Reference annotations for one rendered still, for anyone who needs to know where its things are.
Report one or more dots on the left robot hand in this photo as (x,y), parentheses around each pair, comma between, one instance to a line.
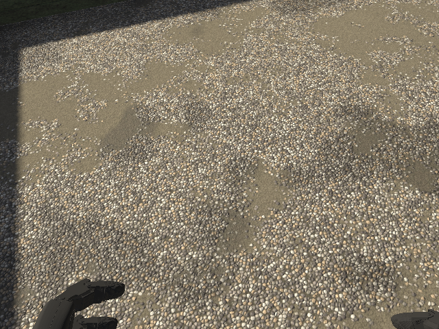
(60,312)

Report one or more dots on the right robot hand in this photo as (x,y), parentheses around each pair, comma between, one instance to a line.
(416,320)

